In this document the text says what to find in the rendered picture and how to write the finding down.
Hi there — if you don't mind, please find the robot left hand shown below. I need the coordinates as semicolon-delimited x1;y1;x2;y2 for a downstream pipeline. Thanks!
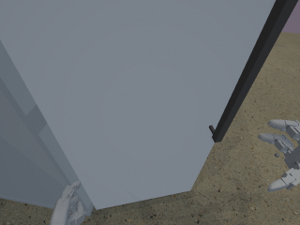
49;180;86;225

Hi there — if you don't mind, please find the robot right hand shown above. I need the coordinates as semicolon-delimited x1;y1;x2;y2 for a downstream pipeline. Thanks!
258;119;300;192

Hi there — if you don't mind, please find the fridge door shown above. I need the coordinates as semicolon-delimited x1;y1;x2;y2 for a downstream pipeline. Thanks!
0;0;276;210

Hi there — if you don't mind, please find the handle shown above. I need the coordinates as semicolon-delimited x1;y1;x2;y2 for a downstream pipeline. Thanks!
209;0;298;143

